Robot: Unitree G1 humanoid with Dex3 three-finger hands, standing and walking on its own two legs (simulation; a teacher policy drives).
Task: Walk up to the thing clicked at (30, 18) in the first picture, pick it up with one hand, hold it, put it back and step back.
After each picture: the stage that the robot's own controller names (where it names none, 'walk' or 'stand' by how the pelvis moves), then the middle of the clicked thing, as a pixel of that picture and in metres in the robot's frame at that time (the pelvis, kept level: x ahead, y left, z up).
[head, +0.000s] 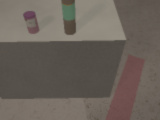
stand; (31, 22) +0.80 +0.32 -0.04
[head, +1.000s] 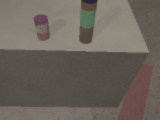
walk; (42, 28) +0.69 +0.20 -0.02
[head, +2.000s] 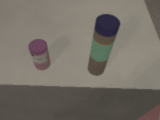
stand; (40, 55) +0.45 +0.19 -0.02
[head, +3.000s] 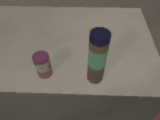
stand; (43, 65) +0.46 +0.20 -0.04
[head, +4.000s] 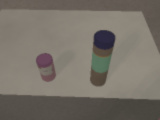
stand; (46, 67) +0.46 +0.19 -0.04
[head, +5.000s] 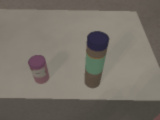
stand; (39, 69) +0.44 +0.20 -0.04
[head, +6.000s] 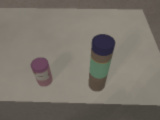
stand; (42, 72) +0.42 +0.19 -0.04
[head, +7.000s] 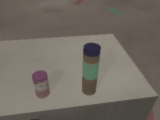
walk; (41, 84) +0.46 +0.23 -0.03
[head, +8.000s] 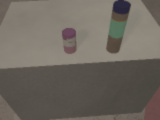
stand; (69, 41) +0.63 +0.08 -0.03
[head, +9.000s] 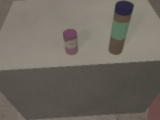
stand; (70, 42) +0.61 +0.09 -0.04
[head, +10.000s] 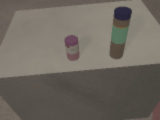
rise first; (72, 48) +0.60 +0.11 -0.04
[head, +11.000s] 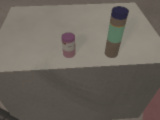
go down; (68, 45) +0.62 +0.10 -0.03
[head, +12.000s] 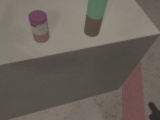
go down; (39, 27) +0.59 +0.12 +0.01
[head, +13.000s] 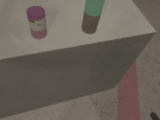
go down; (37, 23) +0.61 +0.12 +0.02
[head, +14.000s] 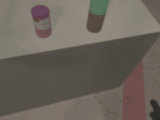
go down; (42, 22) +0.61 +0.11 +0.02
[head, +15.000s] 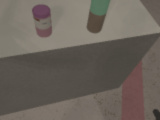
go down; (42, 21) +0.61 +0.11 +0.02
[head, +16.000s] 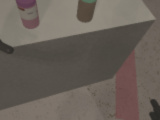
go down; (28, 11) +0.62 +0.12 +0.04
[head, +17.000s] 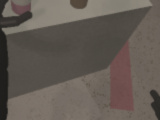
close; out of the picture +0.63 +0.11 +0.06
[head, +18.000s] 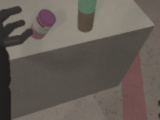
lift; (41, 25) +0.59 +0.10 +0.04
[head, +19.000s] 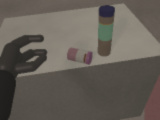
lift; (79, 55) +0.59 +0.03 -0.03
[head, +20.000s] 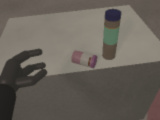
close; (84, 59) +0.58 +0.02 -0.05
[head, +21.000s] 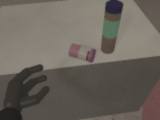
close; (82, 52) +0.57 +0.02 -0.05
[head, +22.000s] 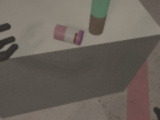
go down; (68, 34) +0.58 +0.03 -0.01
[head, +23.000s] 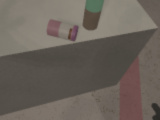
go down; (62, 30) +0.58 +0.02 -0.01
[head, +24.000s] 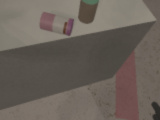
close in; (57, 24) +0.58 +0.03 +0.00
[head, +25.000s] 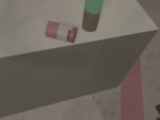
go down; (61, 32) +0.58 +0.03 +0.00
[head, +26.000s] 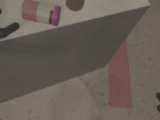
go down; (41, 12) +0.58 +0.05 +0.03
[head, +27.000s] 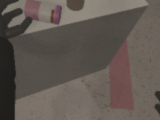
close; (43, 12) +0.59 +0.04 +0.03
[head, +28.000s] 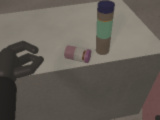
lift; (77, 54) +0.57 +0.04 -0.02
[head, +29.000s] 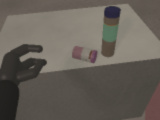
hold; (84, 54) +0.60 +0.01 -0.04
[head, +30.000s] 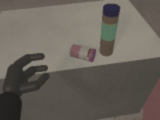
hold; (82, 52) +0.59 +0.02 -0.05
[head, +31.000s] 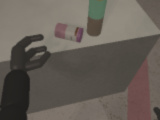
go down; (69, 32) +0.61 +0.03 -0.02
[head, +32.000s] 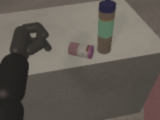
crouch; (81, 50) +0.60 +0.01 -0.02
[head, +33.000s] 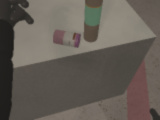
lower; (67, 38) +0.61 +0.02 -0.03
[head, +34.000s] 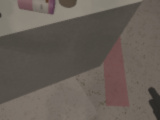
lower; (37, 2) +0.63 +0.03 +0.04
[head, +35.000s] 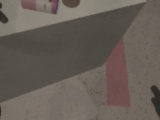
lower; (40, 1) +0.62 +0.03 +0.04
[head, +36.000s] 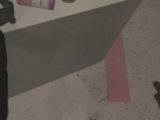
lower; out of the picture +0.63 +0.03 +0.05
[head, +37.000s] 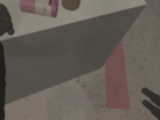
lower; (40, 4) +0.61 +0.03 +0.04
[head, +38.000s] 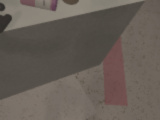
open; out of the picture +0.63 +0.03 +0.04
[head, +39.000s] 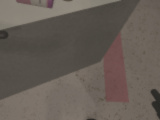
withdraw; out of the picture +0.63 +0.04 +0.05
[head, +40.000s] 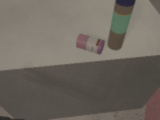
sink last; (90, 44) +0.57 +0.01 -0.02
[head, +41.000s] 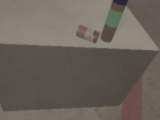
rise first; (87, 34) +0.72 -0.11 -0.01
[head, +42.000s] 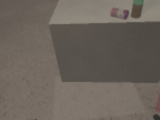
walk; (119, 13) +1.07 -0.25 -0.05
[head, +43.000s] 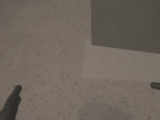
open; out of the picture +1.26 -0.40 -0.04
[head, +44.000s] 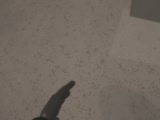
crouch; out of the picture +1.17 -0.44 +0.02
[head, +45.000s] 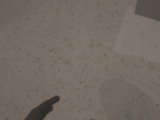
sink last; out of the picture +1.22 -0.45 +0.02
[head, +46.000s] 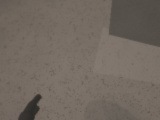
crouch; out of the picture +1.14 -0.39 -0.03
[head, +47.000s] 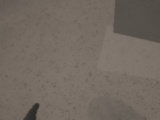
crouch; out of the picture +1.16 -0.43 -0.02
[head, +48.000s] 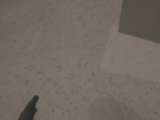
crouch; out of the picture +1.13 -0.43 -0.03
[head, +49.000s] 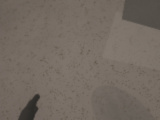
stand; out of the picture +1.16 -0.44 -0.01
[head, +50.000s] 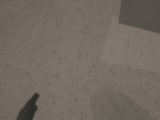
crouch; out of the picture +1.16 -0.42 +0.00
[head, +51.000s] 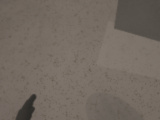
stand; out of the picture +1.15 -0.43 -0.02
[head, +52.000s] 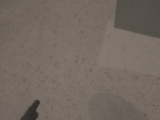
crouch; out of the picture +1.15 -0.42 -0.01
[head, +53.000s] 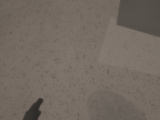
stand; out of the picture +1.15 -0.42 -0.01
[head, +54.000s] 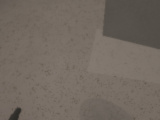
crouch; out of the picture +1.15 -0.41 -0.04
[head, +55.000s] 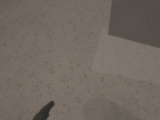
crouch; out of the picture +1.14 -0.42 -0.03
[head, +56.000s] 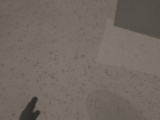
stand; out of the picture +1.17 -0.42 -0.02
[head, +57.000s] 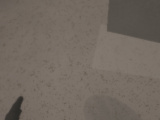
crouch; out of the picture +1.15 -0.40 -0.03
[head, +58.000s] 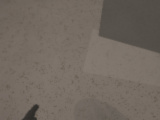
crouch; out of the picture +1.14 -0.40 -0.03
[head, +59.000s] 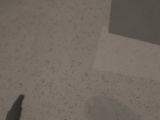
crouch; out of the picture +1.14 -0.41 -0.03
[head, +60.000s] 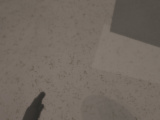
crouch; out of the picture +1.12 -0.41 -0.03
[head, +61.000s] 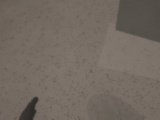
crouch; out of the picture +1.13 -0.41 -0.02
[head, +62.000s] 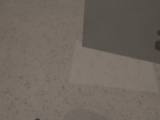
stand; out of the picture +1.11 -0.39 -0.05
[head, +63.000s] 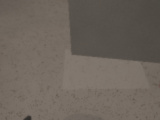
stand; out of the picture +1.18 -0.33 -0.01
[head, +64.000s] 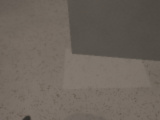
stand; out of the picture +1.18 -0.31 +0.00
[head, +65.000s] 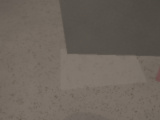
stand; out of the picture +1.17 -0.31 -0.03
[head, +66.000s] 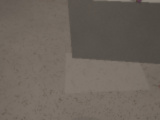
stand; out of the picture +1.16 -0.35 -0.06
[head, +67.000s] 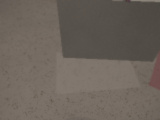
stand; out of the picture +1.14 -0.33 -0.07
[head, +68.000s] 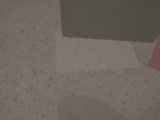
walk; out of the picture +1.21 -0.33 -0.04
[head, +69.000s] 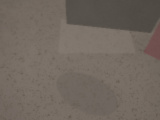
walk; out of the picture +1.43 -0.30 -0.05
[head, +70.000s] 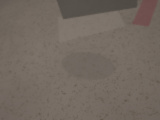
walk; out of the picture +1.82 -0.07 -0.05
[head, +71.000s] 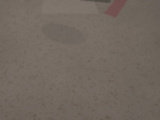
walk; out of the picture +2.30 -0.14 -0.04
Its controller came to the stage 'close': yes
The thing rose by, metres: 0.01
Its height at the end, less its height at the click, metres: -0.02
